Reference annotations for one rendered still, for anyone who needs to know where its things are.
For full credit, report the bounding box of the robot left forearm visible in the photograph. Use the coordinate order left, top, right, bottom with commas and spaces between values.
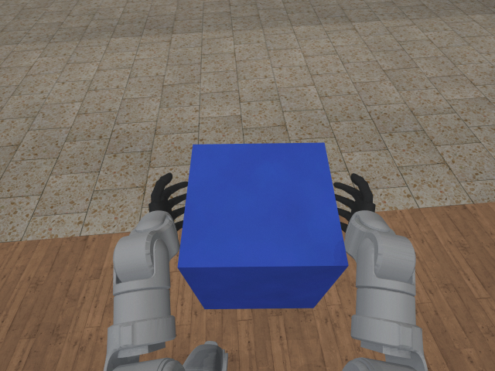
104, 210, 180, 371

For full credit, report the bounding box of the robot right forearm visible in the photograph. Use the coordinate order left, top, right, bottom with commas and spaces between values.
344, 210, 428, 371

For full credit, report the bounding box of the robot right hand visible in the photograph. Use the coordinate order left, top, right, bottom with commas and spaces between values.
333, 173, 376, 232

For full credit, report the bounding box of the carton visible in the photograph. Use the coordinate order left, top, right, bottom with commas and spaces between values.
178, 143, 349, 309

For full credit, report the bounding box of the left robot thigh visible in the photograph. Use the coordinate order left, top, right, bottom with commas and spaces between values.
183, 344, 228, 371

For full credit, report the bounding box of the robot left hand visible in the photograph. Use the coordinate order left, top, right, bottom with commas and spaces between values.
148, 173, 188, 231

